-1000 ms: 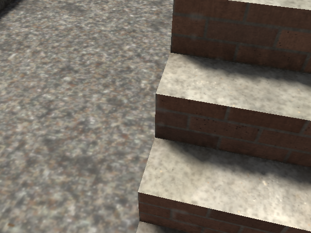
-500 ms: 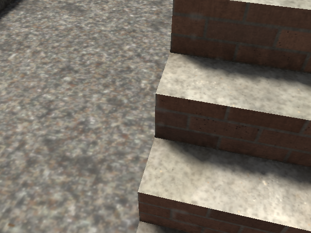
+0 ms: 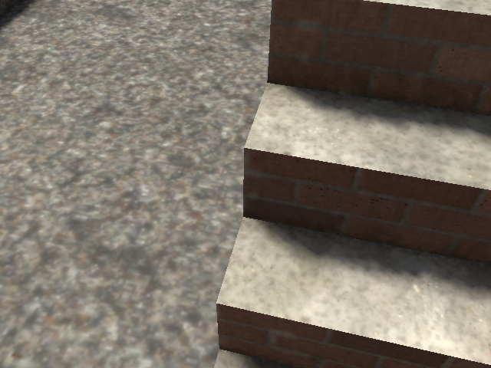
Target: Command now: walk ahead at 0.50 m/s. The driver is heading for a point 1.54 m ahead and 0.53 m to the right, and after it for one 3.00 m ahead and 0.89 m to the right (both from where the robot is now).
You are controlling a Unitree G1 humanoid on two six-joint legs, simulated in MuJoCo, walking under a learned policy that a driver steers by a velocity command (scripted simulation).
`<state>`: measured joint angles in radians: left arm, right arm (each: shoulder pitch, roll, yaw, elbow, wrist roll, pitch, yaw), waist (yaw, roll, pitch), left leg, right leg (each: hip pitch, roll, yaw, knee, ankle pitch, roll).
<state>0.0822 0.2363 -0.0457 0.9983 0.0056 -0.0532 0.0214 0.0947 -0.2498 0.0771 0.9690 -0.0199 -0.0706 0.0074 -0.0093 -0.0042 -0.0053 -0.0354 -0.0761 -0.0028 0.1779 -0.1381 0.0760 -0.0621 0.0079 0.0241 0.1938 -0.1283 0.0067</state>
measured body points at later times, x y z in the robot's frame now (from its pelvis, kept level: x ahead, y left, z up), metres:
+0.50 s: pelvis +0.00 +0.00 +0.00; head +0.00 +0.00 +0.45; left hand +0.14 +0.24 -0.13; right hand +0.13 -0.25 -0.12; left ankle -0.03 +0.07 -0.75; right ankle -0.02 -0.13 -0.75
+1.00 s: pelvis +0.00 +0.00 +0.00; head +0.00 +0.00 +0.45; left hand +0.12 +0.24 -0.14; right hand +0.12 -0.25 -0.13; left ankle -0.03 +0.07 -0.75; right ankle -0.02 -0.13 -0.75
